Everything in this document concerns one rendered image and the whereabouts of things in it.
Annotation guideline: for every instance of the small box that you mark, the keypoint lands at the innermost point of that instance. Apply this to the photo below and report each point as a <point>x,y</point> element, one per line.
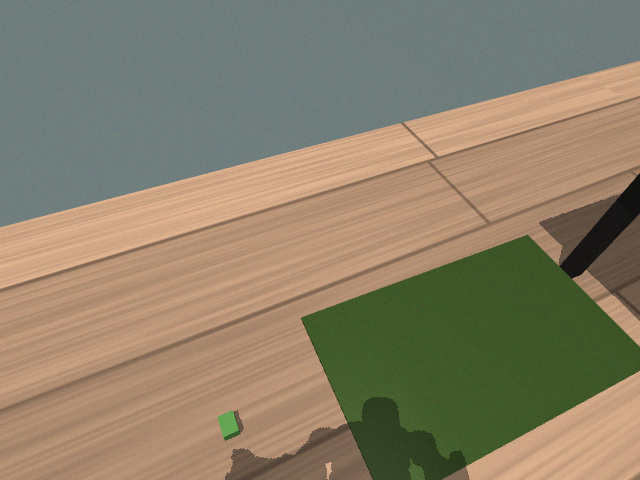
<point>229,425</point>

